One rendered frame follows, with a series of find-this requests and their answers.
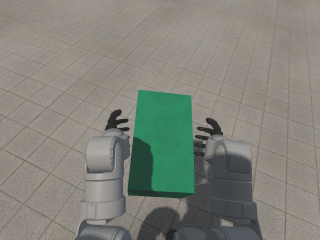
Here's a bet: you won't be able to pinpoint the right robot upper arm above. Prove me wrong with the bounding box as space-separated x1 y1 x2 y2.
205 226 261 240

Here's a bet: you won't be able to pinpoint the robot right hand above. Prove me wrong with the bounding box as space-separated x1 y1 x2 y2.
194 117 223 157

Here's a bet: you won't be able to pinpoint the left robot forearm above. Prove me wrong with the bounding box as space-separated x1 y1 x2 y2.
75 128 130 240

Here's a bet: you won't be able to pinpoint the robot left hand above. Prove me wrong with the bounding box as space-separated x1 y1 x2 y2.
105 109 130 147

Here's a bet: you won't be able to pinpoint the carton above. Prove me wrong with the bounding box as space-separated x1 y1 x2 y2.
127 90 195 199

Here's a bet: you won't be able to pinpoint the right robot foot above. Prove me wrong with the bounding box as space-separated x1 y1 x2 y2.
165 229 177 240

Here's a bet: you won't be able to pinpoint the right robot shin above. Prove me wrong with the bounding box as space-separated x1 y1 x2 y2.
173 224 191 240

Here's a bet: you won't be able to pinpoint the right robot forearm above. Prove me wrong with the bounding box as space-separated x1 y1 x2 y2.
204 134 263 240

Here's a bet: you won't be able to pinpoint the left robot upper arm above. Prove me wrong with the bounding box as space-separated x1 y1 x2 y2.
77 225 132 240

